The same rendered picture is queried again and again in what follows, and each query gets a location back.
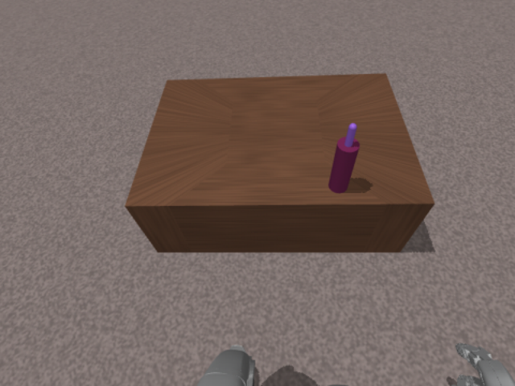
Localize bottle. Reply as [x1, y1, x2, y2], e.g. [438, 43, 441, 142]
[328, 123, 360, 193]

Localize right robot hand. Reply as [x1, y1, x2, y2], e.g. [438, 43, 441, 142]
[452, 343, 515, 386]

